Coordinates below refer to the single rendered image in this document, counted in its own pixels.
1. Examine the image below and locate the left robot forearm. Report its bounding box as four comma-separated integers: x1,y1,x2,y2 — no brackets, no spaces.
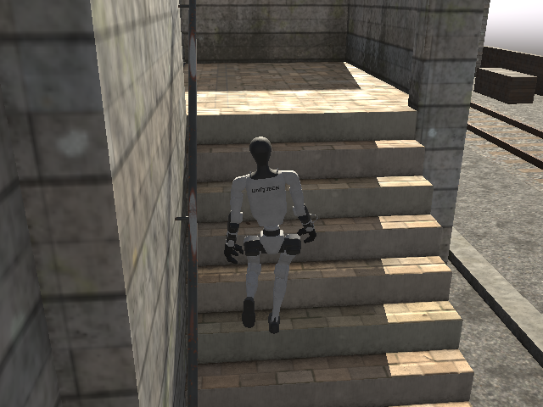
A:
226,211,239,247

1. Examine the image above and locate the robot left upper arm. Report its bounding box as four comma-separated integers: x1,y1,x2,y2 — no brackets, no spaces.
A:
230,175,247,224

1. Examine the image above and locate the robot left hand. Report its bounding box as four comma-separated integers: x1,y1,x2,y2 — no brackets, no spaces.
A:
224,244,244,264

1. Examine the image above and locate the robot torso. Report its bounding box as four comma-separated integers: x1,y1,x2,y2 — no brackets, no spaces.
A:
246,168,287,254

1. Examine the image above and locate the humanoid robot head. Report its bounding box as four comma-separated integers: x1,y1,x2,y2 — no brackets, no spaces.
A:
249,137,278,180

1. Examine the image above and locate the robot right upper arm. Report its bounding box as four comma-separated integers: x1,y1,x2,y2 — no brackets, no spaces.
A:
282,170,306,217

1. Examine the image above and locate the robot right hand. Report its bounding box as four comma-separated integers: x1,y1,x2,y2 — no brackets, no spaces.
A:
297,226,316,243

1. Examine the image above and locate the right robot forearm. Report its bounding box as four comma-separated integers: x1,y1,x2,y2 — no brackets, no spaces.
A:
298,203,314,231

